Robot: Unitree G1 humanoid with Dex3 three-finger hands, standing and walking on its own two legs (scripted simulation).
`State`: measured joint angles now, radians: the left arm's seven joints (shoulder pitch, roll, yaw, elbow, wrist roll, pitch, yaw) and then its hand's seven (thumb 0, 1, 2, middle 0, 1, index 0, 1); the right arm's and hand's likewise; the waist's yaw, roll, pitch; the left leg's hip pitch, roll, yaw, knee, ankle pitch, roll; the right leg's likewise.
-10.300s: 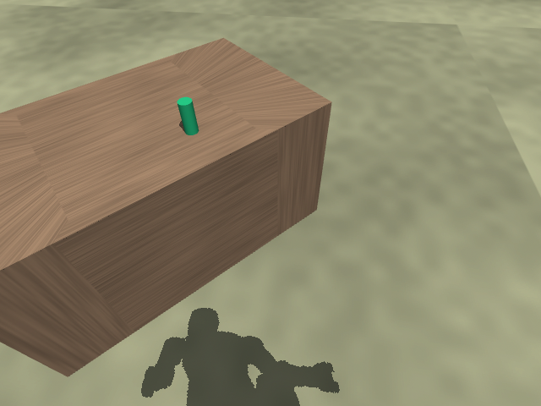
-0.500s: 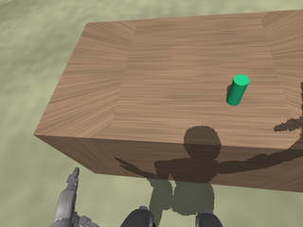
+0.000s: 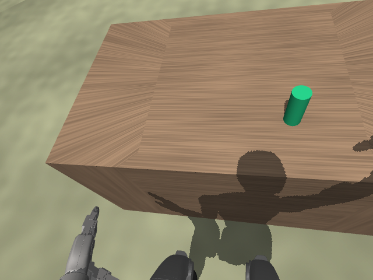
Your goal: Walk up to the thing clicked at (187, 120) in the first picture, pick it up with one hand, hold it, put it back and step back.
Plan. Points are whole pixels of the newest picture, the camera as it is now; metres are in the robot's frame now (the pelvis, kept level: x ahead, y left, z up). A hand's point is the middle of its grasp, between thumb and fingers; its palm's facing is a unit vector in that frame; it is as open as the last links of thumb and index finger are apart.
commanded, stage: go down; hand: right
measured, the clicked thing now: (296, 107) +0.54 -0.19 -0.05
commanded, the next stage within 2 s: approach in 1.04 s
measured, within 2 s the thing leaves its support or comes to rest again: neither
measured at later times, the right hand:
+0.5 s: hand out of the picture +0.46 -0.38 +0.10, palm faces +0.20 +0.98 -0.01, open 17.7 cm
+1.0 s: hand out of the picture +0.45 -0.37 +0.09, palm faces +0.22 +0.98 -0.01, open 17.6 cm
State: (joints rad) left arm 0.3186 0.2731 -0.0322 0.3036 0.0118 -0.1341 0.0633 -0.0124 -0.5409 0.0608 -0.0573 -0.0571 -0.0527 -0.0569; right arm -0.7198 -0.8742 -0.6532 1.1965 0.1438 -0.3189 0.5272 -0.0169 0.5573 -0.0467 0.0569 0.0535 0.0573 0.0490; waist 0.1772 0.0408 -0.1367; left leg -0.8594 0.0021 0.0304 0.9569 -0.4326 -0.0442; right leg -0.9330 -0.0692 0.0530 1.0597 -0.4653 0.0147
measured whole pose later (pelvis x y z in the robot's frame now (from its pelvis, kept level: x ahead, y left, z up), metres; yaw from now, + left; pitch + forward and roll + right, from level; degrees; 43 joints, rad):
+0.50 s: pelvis +0.00 -0.01 +0.00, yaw +1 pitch +21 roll +5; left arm 0.31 0.27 -0.04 0.27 0.02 -0.12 0.05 -0.01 -0.54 0.06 -0.06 -0.05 -0.05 -0.05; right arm -0.79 -0.94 -0.65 1.23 0.12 -0.30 0.52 -0.02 0.59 -0.05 0.05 0.05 0.05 0.05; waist 0.20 0.03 -0.13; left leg -0.90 0.00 0.03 0.97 -0.44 -0.05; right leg -0.99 -0.07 0.06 1.09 -0.48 0.01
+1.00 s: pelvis +0.00 +0.00 -0.01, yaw +0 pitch +21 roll +5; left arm 0.32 0.27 -0.04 0.24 0.02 -0.11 0.04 -0.01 -0.53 0.05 -0.06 -0.05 -0.06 -0.05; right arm -0.77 -0.93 -0.67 1.24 0.11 -0.30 0.51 -0.02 0.59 -0.05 0.05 0.06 0.06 0.05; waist 0.20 0.03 -0.14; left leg -0.91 0.00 0.05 0.98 -0.44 -0.04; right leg -0.99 -0.07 0.07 1.09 -0.47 0.02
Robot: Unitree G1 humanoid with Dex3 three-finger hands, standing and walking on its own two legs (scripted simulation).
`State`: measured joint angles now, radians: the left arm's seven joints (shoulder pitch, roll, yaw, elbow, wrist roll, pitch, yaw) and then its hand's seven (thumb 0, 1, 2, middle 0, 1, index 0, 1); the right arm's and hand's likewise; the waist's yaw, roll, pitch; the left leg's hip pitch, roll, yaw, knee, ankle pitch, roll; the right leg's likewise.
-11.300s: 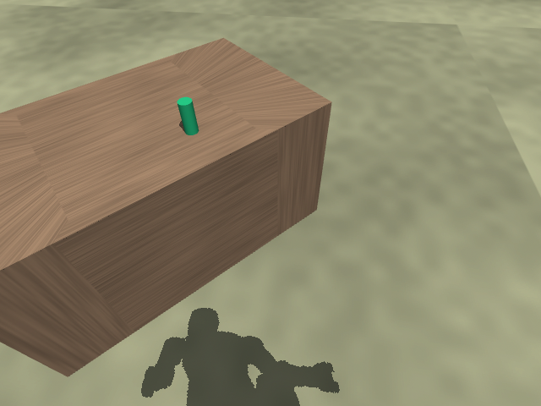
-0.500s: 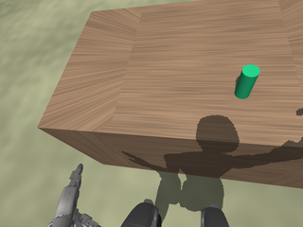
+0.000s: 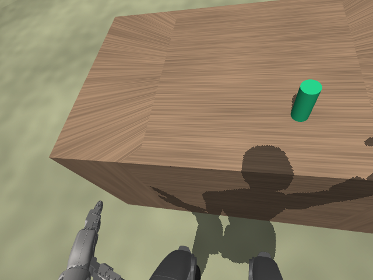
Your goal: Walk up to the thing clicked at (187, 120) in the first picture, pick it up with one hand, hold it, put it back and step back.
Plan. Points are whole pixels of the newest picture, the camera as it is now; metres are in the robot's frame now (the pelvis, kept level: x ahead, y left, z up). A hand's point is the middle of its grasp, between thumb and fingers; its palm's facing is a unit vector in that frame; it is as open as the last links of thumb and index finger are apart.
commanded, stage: go down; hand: right
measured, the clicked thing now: (304, 102) +0.55 -0.19 -0.04
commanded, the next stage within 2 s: approach in 0.04 s
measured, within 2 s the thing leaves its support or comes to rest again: neither
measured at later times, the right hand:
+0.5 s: hand out of the picture +0.47 -0.31 +0.03, palm faces +0.11 +0.99 +0.02, open 17.4 cm
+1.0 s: hand (321, 103) +0.53 -0.22 -0.02, palm faces +0.13 +0.99 -0.01, open 17.4 cm
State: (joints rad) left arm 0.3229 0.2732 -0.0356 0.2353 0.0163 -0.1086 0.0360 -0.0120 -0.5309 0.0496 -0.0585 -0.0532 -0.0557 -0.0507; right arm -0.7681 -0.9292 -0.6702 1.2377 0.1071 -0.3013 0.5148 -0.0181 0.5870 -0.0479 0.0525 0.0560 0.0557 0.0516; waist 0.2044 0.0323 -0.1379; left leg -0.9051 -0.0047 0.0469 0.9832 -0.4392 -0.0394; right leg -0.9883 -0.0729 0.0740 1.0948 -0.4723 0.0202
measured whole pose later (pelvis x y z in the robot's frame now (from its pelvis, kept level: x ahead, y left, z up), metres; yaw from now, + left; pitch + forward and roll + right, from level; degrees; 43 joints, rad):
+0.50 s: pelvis -0.01 +0.00 -0.01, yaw +0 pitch +23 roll +5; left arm 0.33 0.27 -0.03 0.13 0.04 -0.12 0.02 -0.01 -0.53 0.04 -0.07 -0.06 -0.07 -0.06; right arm -0.79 -0.79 -0.56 1.25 0.12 -0.36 0.45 -0.02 0.51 -0.06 0.05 0.05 0.05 0.04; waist 0.22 0.03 -0.13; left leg -1.01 0.00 0.04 1.06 -0.46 -0.04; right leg -1.09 -0.07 0.07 1.16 -0.49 0.02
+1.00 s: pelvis -0.01 +0.00 -0.05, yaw +3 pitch +28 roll +6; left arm 0.37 0.24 0.03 -0.07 0.09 -0.02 -0.04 -0.01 -0.52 0.03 -0.07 -0.06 -0.07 -0.05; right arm -0.82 -0.65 -0.57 1.19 0.00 -0.46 0.18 -0.02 0.51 -0.05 0.05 0.05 0.05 0.04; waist 0.30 -0.02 -0.15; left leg -1.18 -0.03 0.04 1.21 -0.51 -0.04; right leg -1.25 -0.10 0.08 1.33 -0.56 0.02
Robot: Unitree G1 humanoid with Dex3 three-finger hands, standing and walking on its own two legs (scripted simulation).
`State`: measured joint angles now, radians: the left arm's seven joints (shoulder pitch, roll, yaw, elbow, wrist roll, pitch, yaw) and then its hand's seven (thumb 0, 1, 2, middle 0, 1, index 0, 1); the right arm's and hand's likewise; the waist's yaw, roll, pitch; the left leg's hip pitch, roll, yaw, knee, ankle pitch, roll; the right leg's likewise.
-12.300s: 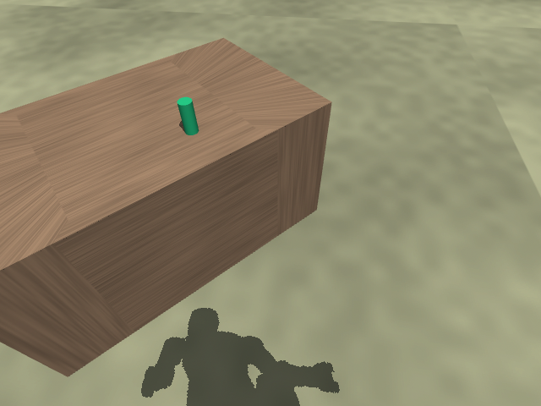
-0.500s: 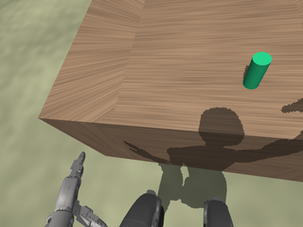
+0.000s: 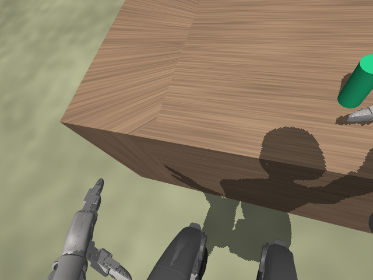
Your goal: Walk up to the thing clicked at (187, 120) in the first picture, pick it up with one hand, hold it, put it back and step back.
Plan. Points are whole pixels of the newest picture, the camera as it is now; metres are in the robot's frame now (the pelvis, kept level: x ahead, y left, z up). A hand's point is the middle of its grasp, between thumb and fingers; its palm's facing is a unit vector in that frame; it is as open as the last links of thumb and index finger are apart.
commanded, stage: close in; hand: right
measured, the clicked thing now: (360, 83) +0.54 -0.22 +0.00
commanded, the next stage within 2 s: rest palm in 0.14 s
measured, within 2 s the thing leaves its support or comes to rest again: leaves its support in 1.58 s
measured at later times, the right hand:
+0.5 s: hand (353, 86) +0.52 -0.20 +0.02, palm faces +0.18 +0.98 +0.00, open 16.9 cm
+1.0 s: hand (354, 81) +0.54 -0.20 +0.02, palm faces +0.19 +0.98 -0.02, open 13.4 cm
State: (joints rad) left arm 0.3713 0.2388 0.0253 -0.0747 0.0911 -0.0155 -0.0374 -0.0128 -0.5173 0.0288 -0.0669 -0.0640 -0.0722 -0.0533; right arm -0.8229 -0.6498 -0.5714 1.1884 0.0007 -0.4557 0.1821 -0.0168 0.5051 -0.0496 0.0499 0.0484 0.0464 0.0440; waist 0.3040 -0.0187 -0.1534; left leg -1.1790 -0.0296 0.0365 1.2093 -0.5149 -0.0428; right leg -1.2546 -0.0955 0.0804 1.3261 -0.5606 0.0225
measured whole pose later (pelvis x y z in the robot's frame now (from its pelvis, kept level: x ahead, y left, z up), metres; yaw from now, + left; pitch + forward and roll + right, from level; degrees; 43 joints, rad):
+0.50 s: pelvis -0.01 +0.01 +0.00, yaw +0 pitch +27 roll +6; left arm 0.37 0.24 0.04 -0.11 0.09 0.00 -0.04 -0.01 -0.55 0.05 -0.06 -0.06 -0.05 -0.06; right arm -0.86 -0.57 -0.52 1.20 -0.04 -0.46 0.07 -0.02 0.46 -0.04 0.12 0.07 0.11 0.06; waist 0.31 -0.01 -0.15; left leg -1.19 -0.03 0.04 1.23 -0.51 -0.04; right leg -1.26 -0.10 0.08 1.33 -0.55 0.03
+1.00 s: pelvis -0.01 +0.00 -0.01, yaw +0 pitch +29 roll +6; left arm 0.37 0.24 0.04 -0.12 0.10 0.02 -0.05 -0.01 -0.53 0.05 -0.06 -0.06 -0.06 -0.05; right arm -0.90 -0.59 -0.52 1.20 -0.06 -0.44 0.05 -0.01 0.40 -0.22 0.65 0.43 0.65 0.43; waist 0.32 -0.02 -0.16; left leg -1.23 -0.03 0.03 1.24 -0.51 -0.04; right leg -1.29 -0.10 0.08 1.34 -0.55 0.03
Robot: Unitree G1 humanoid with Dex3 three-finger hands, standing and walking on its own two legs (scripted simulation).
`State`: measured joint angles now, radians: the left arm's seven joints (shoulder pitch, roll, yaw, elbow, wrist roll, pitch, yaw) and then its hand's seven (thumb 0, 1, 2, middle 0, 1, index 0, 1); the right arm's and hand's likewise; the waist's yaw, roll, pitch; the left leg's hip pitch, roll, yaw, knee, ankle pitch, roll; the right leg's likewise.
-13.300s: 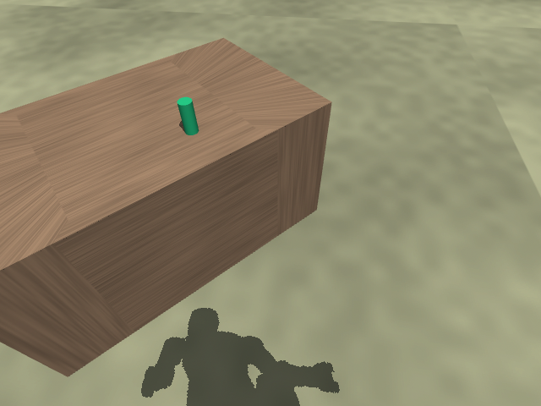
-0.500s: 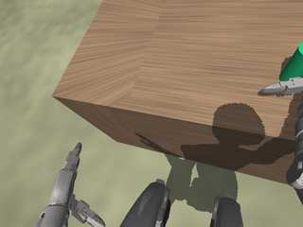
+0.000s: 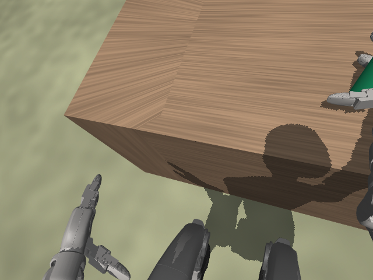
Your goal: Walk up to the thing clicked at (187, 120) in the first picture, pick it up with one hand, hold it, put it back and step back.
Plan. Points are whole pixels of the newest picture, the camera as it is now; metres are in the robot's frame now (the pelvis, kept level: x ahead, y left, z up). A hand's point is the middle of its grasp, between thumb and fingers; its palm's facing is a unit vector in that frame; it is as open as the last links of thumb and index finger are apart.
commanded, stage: close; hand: right
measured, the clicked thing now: out of the picture +0.55 -0.22 +0.01
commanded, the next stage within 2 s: settle in 0.26 s
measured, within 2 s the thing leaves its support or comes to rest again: leaves its support in 0.58 s
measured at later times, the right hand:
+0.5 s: hand out of the picture +0.55 -0.22 +0.03, palm faces +0.21 +0.98 -0.02, open 6.6 cm
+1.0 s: hand out of the picture +0.55 -0.22 +0.08, palm faces +0.22 +0.98 -0.02, open 6.3 cm
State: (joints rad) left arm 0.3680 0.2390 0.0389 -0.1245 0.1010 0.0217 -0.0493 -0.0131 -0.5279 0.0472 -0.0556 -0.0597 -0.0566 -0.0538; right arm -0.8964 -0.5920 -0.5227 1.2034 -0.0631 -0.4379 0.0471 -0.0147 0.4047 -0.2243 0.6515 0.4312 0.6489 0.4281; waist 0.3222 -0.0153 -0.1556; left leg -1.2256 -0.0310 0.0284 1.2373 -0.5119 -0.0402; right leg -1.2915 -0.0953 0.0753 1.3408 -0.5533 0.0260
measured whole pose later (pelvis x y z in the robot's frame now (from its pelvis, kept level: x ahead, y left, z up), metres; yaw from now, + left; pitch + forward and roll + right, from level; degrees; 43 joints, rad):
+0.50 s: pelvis +0.00 +0.00 +0.00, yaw +0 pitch +28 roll +6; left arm 0.36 0.24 0.03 -0.15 0.10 0.01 -0.05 -0.01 -0.53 0.04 -0.07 -0.06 -0.07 -0.06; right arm -0.96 -0.66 -0.53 1.26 -0.08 -0.44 0.04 -0.01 -0.03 -0.88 1.01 1.00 1.00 0.99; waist 0.35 -0.01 -0.14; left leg -1.22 -0.03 0.03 1.23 -0.50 -0.04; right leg -1.29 -0.09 0.08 1.33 -0.54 0.03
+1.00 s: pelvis +0.00 +0.00 +0.03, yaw -1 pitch +25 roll +5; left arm 0.34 0.23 0.02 -0.07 0.08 0.01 -0.04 -0.01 -0.54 0.05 -0.07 -0.06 -0.06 -0.06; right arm -0.95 -0.61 -0.50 1.25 -0.05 -0.39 0.03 -0.01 -0.05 -1.12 0.91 1.23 0.91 1.22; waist 0.32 -0.02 -0.14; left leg -1.08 -0.02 0.03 1.12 -0.48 -0.04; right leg -1.15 -0.09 0.07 1.23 -0.52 0.02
